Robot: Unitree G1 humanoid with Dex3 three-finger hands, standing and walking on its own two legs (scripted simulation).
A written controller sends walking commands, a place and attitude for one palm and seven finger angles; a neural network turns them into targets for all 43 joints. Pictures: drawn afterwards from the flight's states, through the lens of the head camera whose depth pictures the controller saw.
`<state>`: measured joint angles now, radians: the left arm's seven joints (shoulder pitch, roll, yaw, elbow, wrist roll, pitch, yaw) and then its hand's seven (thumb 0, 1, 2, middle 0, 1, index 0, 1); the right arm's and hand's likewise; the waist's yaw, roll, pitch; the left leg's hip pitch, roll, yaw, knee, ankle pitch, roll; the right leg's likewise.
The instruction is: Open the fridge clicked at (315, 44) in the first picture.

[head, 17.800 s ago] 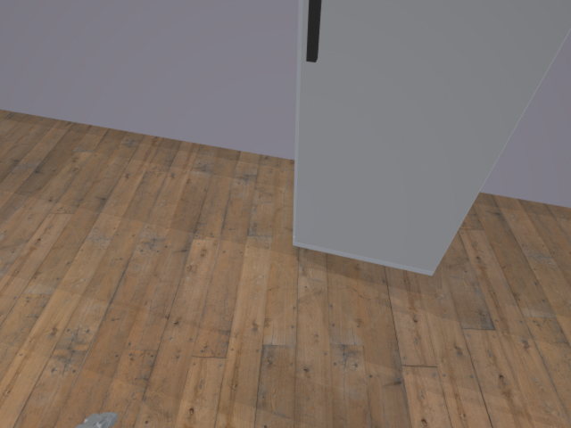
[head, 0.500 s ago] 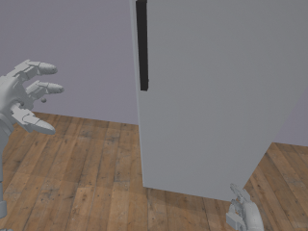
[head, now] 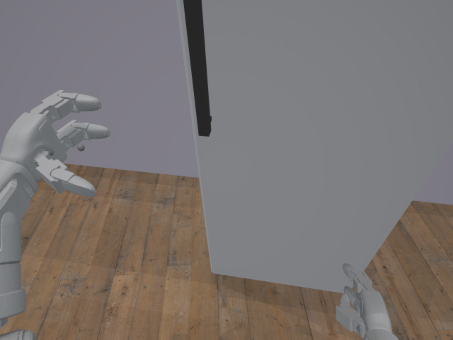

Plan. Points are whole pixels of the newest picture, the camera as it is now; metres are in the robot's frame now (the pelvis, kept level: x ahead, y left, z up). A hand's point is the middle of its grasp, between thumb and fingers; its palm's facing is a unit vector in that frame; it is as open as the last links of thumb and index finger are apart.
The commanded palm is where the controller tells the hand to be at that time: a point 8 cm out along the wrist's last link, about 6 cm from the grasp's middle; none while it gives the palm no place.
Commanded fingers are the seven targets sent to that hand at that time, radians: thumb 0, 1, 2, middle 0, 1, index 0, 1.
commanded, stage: move the hooked fingers beside the handle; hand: left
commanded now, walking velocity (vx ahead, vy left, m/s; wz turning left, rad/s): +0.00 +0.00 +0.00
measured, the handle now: (202, 70) +0.53 +0.12 +0.25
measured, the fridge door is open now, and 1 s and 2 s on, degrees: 0 0 0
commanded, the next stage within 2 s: none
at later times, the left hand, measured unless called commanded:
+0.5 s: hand (119, 121) +0.36 +0.22 +0.24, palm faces +0.03 -1.00 -0.05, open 14.0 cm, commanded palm +0.33 +0.27 +0.25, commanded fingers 0.00 -0.50 0.30 -0.30 -1.20 -0.30 -1.20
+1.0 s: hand (146, 103) +0.42 +0.20 +0.24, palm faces +0.04 -1.00 -0.01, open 14.0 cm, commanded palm +0.40 +0.25 +0.24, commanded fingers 0.00 -0.50 0.30 -0.30 -1.20 -0.30 -1.20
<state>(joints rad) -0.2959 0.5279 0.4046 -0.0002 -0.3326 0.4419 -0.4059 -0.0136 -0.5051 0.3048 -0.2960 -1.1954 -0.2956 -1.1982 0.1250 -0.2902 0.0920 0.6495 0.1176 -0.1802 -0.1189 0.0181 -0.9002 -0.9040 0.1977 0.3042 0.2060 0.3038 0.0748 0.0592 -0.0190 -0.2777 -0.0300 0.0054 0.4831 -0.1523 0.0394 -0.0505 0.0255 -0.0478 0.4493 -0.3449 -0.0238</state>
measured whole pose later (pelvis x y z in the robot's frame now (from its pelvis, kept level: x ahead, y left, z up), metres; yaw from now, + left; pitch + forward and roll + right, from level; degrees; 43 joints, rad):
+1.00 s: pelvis +0.01 -0.02 +0.00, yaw -2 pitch +0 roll +0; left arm -0.72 0.51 0.33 0.59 -0.22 0.32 -0.26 -0.01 -0.50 0.30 -0.30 -1.20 -0.30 -1.20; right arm 0.25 -0.30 0.04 0.72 0.11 -0.08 -0.11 0.02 -0.90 -0.90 0.20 0.30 0.21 0.30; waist -0.02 0.04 -0.06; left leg -0.33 0.00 0.03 0.48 -0.16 0.02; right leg -0.12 0.05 -0.02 0.46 -0.34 -0.04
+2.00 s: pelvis -0.01 -0.01 +0.00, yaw -1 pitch +2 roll -1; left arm -0.97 0.46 0.25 0.89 -0.17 0.23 -0.16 -0.01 -0.50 0.30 -0.30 -1.20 -0.30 -1.20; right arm 0.24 -0.28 0.04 0.71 0.09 -0.08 -0.09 0.01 -0.90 -0.90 0.20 0.30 0.21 0.30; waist -0.05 0.04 -0.05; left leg -0.38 0.00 0.01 0.48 -0.13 0.02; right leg -0.17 0.05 -0.03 0.46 -0.32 -0.04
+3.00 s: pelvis +0.00 +0.00 +0.00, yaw -2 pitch +1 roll -1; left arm -0.93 0.36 0.24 0.79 -0.16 0.25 -0.07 -0.01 -0.50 0.30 -0.29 -1.20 -0.30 -1.20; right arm 0.26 -0.25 0.04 0.71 0.08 -0.06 -0.08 0.01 -0.90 -0.90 0.20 0.30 0.21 0.30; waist -0.04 0.05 -0.05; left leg -0.35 -0.01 0.04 0.48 -0.15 0.04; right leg -0.15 0.04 -0.01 0.46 -0.33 -0.03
